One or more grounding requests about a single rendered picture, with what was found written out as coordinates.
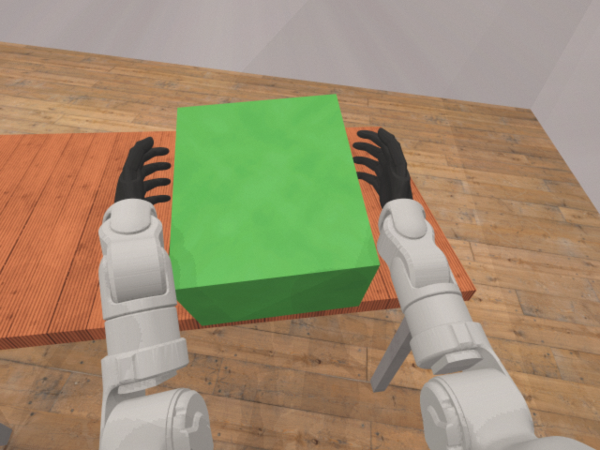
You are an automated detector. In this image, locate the robot right hand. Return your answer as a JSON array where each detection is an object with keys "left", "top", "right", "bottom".
[{"left": 352, "top": 127, "right": 413, "bottom": 209}]

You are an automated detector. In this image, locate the right robot upper arm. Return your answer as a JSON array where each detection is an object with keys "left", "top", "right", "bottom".
[{"left": 420, "top": 367, "right": 596, "bottom": 450}]

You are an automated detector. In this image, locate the right robot forearm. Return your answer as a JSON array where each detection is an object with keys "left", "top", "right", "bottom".
[{"left": 377, "top": 199, "right": 534, "bottom": 432}]

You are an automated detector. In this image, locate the carton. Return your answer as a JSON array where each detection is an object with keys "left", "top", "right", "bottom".
[{"left": 170, "top": 94, "right": 380, "bottom": 326}]

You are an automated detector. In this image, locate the table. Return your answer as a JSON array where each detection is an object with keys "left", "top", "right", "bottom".
[{"left": 0, "top": 127, "right": 477, "bottom": 446}]

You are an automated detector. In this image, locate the left robot upper arm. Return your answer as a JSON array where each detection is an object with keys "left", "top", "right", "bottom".
[{"left": 100, "top": 388, "right": 214, "bottom": 450}]

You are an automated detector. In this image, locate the robot left hand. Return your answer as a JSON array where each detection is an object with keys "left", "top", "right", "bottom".
[{"left": 114, "top": 137, "right": 172, "bottom": 205}]

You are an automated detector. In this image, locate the left robot forearm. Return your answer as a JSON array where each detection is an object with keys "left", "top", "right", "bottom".
[{"left": 98, "top": 199, "right": 189, "bottom": 450}]

